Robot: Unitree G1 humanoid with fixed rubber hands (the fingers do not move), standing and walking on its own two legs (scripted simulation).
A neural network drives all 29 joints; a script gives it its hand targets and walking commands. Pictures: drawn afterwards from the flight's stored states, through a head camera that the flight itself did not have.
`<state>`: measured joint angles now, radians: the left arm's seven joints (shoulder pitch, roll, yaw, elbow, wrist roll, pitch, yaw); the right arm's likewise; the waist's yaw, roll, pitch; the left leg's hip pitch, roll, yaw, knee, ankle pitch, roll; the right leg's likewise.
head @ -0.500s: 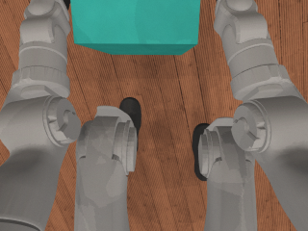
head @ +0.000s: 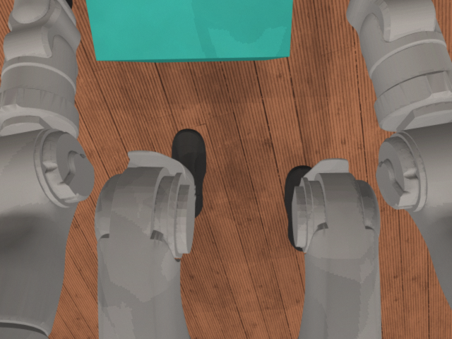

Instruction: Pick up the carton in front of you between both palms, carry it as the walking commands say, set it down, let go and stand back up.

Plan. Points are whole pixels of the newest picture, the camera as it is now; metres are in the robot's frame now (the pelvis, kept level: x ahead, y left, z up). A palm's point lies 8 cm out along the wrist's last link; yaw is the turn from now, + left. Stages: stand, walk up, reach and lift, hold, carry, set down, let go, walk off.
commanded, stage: set down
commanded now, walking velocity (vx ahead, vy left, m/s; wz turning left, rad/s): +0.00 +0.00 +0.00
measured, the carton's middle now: out of the picture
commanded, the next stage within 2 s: let go in 1.10 s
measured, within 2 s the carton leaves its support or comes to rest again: neither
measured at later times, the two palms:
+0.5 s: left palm out of the picture +0.51 +0.31 -0.04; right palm out of the picture +0.58 -0.06 -0.04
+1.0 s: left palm out of the picture +0.51 +0.33 +0.10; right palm out of the picture +0.59 -0.06 +0.11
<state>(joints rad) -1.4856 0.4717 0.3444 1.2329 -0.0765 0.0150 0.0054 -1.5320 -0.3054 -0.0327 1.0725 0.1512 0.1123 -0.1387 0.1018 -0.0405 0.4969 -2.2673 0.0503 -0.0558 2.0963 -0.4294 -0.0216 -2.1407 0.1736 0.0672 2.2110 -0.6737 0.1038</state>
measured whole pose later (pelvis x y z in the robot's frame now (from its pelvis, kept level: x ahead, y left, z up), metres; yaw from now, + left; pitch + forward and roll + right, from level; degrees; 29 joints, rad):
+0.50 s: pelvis +0.01 +0.00 +0.07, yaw +1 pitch +43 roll -4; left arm -1.32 0.40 0.33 1.00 -0.04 0.14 -0.01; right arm -1.37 -0.22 -0.22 0.94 0.04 0.20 -0.16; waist 0.10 -0.05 0.12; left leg -2.19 0.01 -0.08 1.84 -0.40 -0.03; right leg -2.05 0.11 0.03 1.93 -0.64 0.07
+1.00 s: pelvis +0.04 +0.01 +0.20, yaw +2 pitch +47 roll -4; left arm -1.13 0.34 0.36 0.81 -0.01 0.21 -0.04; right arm -1.15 -0.20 -0.24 0.77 0.01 0.24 -0.11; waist 0.08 -0.04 -0.06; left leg -1.88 0.00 -0.06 1.38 -0.33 -0.01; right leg -1.75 0.06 0.05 1.45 -0.53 0.07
